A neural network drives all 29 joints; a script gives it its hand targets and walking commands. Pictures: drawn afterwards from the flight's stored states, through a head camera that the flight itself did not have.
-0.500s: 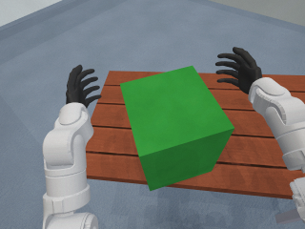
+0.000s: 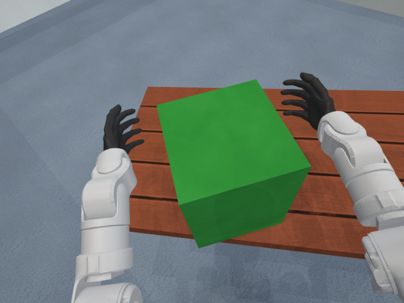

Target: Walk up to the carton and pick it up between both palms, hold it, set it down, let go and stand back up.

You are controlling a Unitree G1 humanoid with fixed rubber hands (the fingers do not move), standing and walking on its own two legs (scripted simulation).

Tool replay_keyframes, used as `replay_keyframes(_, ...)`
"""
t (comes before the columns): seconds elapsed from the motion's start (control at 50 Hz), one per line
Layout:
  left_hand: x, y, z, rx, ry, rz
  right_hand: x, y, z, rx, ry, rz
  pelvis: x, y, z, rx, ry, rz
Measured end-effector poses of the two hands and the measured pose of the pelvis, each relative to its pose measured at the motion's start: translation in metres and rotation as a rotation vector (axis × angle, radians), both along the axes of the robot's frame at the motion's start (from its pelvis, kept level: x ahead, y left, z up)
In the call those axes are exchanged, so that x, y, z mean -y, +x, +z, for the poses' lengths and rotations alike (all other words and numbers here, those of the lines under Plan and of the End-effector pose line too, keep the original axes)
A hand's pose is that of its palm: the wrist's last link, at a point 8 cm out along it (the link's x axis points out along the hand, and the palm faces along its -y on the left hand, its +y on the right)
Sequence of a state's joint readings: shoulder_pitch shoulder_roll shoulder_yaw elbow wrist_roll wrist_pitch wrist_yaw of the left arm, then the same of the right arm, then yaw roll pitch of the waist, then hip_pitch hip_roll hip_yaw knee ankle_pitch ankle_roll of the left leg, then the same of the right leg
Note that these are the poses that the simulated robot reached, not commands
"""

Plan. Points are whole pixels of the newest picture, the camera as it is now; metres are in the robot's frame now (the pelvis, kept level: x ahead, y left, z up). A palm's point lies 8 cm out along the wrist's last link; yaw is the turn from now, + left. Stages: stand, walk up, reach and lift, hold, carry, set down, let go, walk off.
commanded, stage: reach and lift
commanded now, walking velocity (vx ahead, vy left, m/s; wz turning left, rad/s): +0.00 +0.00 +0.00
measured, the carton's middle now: (225, 169) +0.40 +0.03 +0.02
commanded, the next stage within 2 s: none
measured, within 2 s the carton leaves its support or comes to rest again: neither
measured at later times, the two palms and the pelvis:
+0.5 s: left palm (140, 166) +0.37 +0.20 +0.06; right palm (304, 137) +0.46 -0.12 +0.05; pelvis -0.01 +0.00 -0.01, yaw +0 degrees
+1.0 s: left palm (146, 161) +0.38 +0.19 +0.06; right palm (294, 138) +0.46 -0.10 +0.05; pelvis +0.00 +0.00 +0.00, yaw +0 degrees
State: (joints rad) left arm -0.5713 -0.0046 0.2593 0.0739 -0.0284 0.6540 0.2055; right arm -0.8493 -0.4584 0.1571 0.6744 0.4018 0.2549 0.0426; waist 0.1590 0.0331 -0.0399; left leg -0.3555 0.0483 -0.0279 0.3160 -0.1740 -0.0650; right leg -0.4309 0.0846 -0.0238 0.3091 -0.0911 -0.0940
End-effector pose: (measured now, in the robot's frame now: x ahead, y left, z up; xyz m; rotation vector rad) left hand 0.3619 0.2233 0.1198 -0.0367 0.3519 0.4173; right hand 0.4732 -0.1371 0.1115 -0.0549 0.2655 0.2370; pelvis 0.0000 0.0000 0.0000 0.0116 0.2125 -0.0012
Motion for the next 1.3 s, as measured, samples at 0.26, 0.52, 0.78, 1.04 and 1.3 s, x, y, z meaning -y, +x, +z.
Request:
replay_keyframes(0.26,0.012,0.005,-0.049,0.015,0.007,-0.006,-0.011,-0.012,-0.044,0.010,-0.012,-0.018,-0.001,-0.012,-0.004,-0.079,0.002,-0.004)
replay_keyframes(0.52,0.021,0.006,-0.063,0.047,0.032,-0.020,-0.014,-0.010,-0.060,-0.002,-0.006,-0.021,-0.002,-0.012,-0.007,-0.107,-0.004,0.000)
replay_keyframes(0.78,0.029,0.016,-0.062,0.076,0.030,-0.028,-0.016,-0.009,-0.061,-0.006,-0.008,-0.029,0.001,-0.008,-0.006,-0.110,-0.004,0.004)
replay_keyframes(1.04,0.034,0.016,-0.061,0.087,0.047,0.011,-0.033,-0.009,-0.064,0.008,0.010,-0.036,0.000,-0.004,-0.004,-0.102,-0.006,0.006)
replay_keyframes(1.3,0.039,0.015,-0.059,0.111,0.035,-0.006,-0.037,-0.020,-0.064,0.030,-0.029,-0.019,0.002,0.001,-0.001,-0.061,0.001,0.010)
